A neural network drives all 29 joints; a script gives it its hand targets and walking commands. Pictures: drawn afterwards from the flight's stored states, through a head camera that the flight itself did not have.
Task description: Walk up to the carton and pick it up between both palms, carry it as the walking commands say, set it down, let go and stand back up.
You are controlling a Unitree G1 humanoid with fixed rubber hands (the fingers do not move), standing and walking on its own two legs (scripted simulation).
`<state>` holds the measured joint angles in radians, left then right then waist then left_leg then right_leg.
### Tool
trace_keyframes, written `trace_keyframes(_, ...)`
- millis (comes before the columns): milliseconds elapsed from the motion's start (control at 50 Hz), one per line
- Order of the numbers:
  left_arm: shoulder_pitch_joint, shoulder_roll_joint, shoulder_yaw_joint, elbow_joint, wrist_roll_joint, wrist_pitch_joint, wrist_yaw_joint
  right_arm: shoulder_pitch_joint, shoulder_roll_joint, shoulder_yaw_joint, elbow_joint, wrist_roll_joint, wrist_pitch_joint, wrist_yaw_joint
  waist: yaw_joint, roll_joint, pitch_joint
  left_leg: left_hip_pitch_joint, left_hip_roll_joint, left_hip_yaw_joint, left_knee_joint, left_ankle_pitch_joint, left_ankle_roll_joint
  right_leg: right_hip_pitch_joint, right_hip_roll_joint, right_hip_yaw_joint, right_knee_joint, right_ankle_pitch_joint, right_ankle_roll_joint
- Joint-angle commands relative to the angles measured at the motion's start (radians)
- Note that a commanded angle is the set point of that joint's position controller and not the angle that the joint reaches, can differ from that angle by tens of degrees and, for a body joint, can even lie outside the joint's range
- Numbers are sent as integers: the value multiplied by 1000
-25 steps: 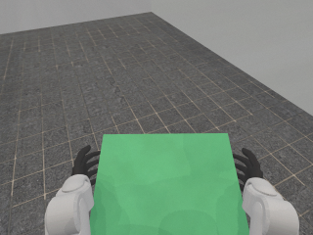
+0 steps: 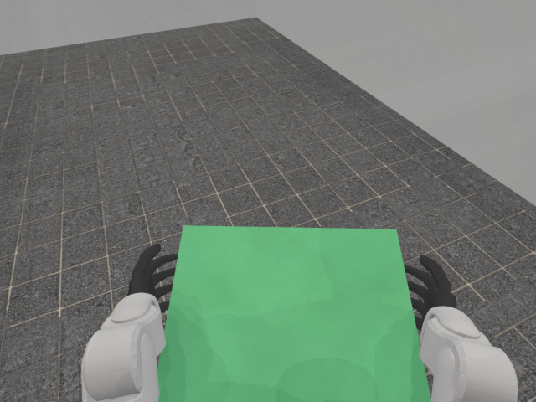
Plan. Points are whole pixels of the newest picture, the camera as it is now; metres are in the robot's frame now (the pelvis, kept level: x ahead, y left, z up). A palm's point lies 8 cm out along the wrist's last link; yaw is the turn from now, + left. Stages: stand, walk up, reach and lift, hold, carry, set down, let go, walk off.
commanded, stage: carry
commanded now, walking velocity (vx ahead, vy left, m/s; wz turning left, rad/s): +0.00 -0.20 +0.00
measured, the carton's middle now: (286, 327) +0.25 -0.01 +0.01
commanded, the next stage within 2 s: none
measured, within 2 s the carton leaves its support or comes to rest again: neither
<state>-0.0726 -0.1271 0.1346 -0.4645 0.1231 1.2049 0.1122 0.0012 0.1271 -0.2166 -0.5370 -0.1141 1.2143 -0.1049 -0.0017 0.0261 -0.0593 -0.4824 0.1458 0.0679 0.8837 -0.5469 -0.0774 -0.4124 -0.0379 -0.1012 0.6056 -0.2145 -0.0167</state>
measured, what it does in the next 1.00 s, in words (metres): steps to the right: left foot, then right foot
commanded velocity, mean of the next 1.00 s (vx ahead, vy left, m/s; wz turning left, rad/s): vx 0.00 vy -0.10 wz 0.00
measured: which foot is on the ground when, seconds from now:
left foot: up 0.00-0.10, down 0.12-0.36, up 0.38-0.64, down 0.66-1.00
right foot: down 0.00-0.14, up 0.16-0.34, down 0.36-1.00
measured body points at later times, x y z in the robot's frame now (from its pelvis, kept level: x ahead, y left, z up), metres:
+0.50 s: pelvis -0.09 -0.14 +0.00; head -0.08 -0.15 +0.45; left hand +0.17 +0.04 +0.09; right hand +0.15 -0.34 +0.08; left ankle -0.08 +0.00 -0.67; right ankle -0.02 -0.22 -0.72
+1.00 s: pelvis -0.15 -0.22 +0.01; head -0.18 -0.22 +0.46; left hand +0.09 -0.03 +0.10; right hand +0.09 -0.41 +0.10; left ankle -0.16 -0.11 -0.72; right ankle -0.04 -0.25 -0.72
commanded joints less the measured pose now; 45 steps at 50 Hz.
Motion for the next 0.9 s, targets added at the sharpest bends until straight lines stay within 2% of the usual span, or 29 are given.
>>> trace_keyframes(0,-371,-853,-717,-115,-414,-12,-231,-574,810,887,-143,460,-9,239,14,-245,-310,9,-67,72,71,22,26,164,-216,181,-208,183,-151)
trace_keyframes(40,-420,-879,-743,-191,-426,-24,-224,-606,855,900,-168,486,-16,249,13,-191,-365,108,-81,79,-183,148,40,220,-169,113,-132,196,-123)
trace_keyframes(80,-372,-864,-747,-148,-405,-21,-221,-609,838,902,-176,486,-20,255,8,-104,-319,302,-82,60,-465,231,36,53,-123,104,-120,-127,-103)
trace_keyframes(100,-402,-857,-766,-168,-406,-18,-216,-612,842,899,-181,489,-22,253,-13,84,-295,430,81,-170,-571,139,76,-136,-70,75,29,-166,-45)
trace_keyframes(120,-408,-852,-781,-196,-411,-18,-215,-562,841,872,-148,475,-21,255,-11,317,-300,411,405,-516,-683,50,188,-279,26,12,239,-248,13)
trace_keyframes(140,-446,-850,-796,-193,-430,-3,-232,-479,844,824,-49,425,-16,245,-13,286,-215,205,420,-501,-707,-121,261,-218,-63,147,424,-231,15)
trace_keyframes(180,-405,-838,-766,-94,-410,11,-236,-530,819,841,-73,409,-10,240,2,128,-139,138,349,-354,-657,36,212,-194,-70,194,479,-173,18)
trace_keyframes(220,-444,-869,-808,-152,-455,0,-257,-558,861,864,-112,421,-21,249,21,143,-164,74,232,-130,-605,124,102,-94,-62,110,368,-160,29)
trace_keyframes(240,-525,-865,-821,-226,-485,-9,-249,-558,862,836,-97,415,-20,248,11,180,-230,164,202,-98,-542,223,109,-55,-46,75,231,-150,23)
trace_keyframes(280,-447,-869,-804,-197,-488,-12,-254,-575,853,879,-181,427,-29,232,6,91,-254,206,186,-73,-450,448,116,46,21,-23,-11,-168,34)
trace_keyframes(300,-420,-856,-807,-180,-489,-9,-253,-525,812,849,-163,399,-30,225,11,135,-295,214,141,-14,-350,561,95,153,31,-54,-151,-105,51)
trace_keyframes(320,-429,-831,-792,-183,-475,-2,-251,-533,817,851,-139,402,-22,220,8,69,-278,171,91,51,-222,562,55,226,-8,11,-279,-55,50)
trace_keyframes(340,-345,-793,-753,-85,-447,17,-249,-485,775,835,-106,380,-9,210,-2,-153,-255,40,22,78,-129,309,20,274,-154,172,-307,208,35)
trace_keyframes(360,-305,-767,-737,-50,-434,16,-260,-465,733,857,-127,372,-2,203,3,-473,-252,-107,-102,123,56,-60,-21,243,-316,371,-262,395,-83)
trace_keyframes(380,-366,-825,-748,-117,-457,0,-266,-573,782,890,-202,415,-14,214,13,-497,-284,-86,-82,33,213,-121,-12,193,-293,325,-248,334,-146)
trace_keyframes(400,-364,-835,-750,-99,-460,12,-256,-501,785,848,-126,406,3,214,10,-297,-282,-100,-103,45,248,-124,-1,221,-263,297,-207,354,-146)
trace_keyframes(440,-348,-825,-739,-119,-430,-6,-247,-469,813,860,-54,420,-1,224,18,-179,-296,-117,-73,17,278,-48,22,240,-234,210,-209,239,-136)
trace_keyframes(460,-386,-825,-725,-159,-416,-16,-238,-547,825,887,-95,454,-3,235,22,-169,-279,-128,-82,35,244,-25,8,247,-237,243,-212,241,-156)
trace_keyframes(500,-439,-875,-746,-175,-433,-22,-242,-608,851,903,-134,459,-13,235,21,-190,-302,-45,-87,61,147,64,30,195,-229,233,-280,-56,-149)
trace_keyframes(540,-430,-865,-757,-214,-430,-29,-235,-585,857,904,-138,466,-21,237,23,-150,-315,32,-100,57,33,70,37,192,-223,250,-310,-103,-143)
trace_keyframes(560,-369,-858,-751,-156,-411,-16,-226,-588,825,896,-156,460,-14,230,29,-199,-307,115,-105,61,-78,29,41,127,-240,297,-350,-189,-146)
trace_keyframes(620,-339,-844,-765,-136,-406,-9,-226,-573,824,891,-169,451,-14,229,19,-203,-387,282,-136,105,-401,124,59,194,-212,278,-335,30,-95)
trace_keyframes(640,-366,-835,-774,-156,-414,-2,-228,-566,812,879,-175,443,-13,228,5,-97,-415,414,-54,42,-587,271,65,179,-196,226,-242,117,-67)
trace_keyframes(660,-371,-808,-782,-148,-414,11,-226,-495,806,847,-100,426,1,228,3,99,-371,486,113,-158,-633,221,88,10,-125,182,-153,67,10)
trace_keyframes(680,-456,-798,-801,-233,-428,8,-228,-443,842,815,-9,400,-4,227,1,250,-254,362,188,-271,-591,77,168,-32,-70,101,-148,-3,93)
trace_keyframes(700,-566,-838,-833,-292,-460,-5,-239,-492,873,803,-31,398,-28,234,-2,278,-253,226,203,-305,-608,34,203,36,-74,104,-14,-59,73)
trace_keyframes(760,-439,-816,-803,-160,-426,11,-228,-546,804,820,-101,401,-20,238,13,87,-188,239,150,-86,-535,308,121,78,-41,26,-76,25,26)
trace_keyframes(820,-435,-794,-827,-167,-457,18,-237,-447,769,786,-73,361,-18,220,10,3,-245,102,11,-9,-448,236,65,293,-112,105,-162,204,5)
trace_keyframes(880,-348,-743,-730,-63,-411,35,-238,-521,722,813,-74,377,9,208,9,-217,-158,164,-95,52,-308,6,45,97,-237,376,-502,-373,37)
